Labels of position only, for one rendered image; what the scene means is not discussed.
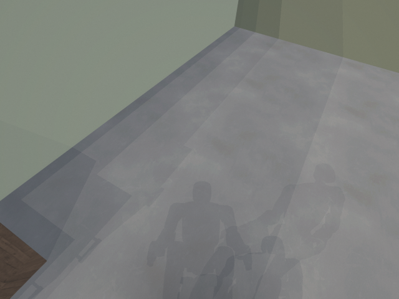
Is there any cabinet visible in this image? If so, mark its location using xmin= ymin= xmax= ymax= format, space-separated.
xmin=0 ymin=223 xmax=47 ymax=299

